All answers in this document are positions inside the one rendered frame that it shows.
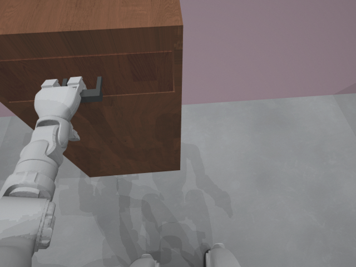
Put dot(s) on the robot left upper arm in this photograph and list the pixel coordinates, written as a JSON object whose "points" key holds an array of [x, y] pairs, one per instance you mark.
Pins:
{"points": [[26, 225]]}

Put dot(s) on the cabinet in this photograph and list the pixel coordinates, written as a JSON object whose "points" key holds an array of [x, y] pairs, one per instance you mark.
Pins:
{"points": [[123, 134]]}

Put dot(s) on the robot left forearm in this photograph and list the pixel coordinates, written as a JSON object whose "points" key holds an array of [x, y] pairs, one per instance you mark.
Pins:
{"points": [[37, 168]]}

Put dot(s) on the robot right thigh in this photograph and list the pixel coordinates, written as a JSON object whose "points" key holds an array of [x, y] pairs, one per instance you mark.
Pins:
{"points": [[220, 257]]}

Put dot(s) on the robot left hand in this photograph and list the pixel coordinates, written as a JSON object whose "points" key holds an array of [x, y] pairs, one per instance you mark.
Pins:
{"points": [[60, 101]]}

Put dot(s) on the robot left shin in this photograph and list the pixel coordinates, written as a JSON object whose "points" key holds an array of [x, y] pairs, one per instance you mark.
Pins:
{"points": [[146, 256]]}

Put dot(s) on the drawer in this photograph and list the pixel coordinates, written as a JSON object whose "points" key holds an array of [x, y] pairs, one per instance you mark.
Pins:
{"points": [[122, 73]]}

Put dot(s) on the handle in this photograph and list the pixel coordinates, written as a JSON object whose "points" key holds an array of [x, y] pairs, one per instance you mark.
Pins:
{"points": [[91, 95]]}

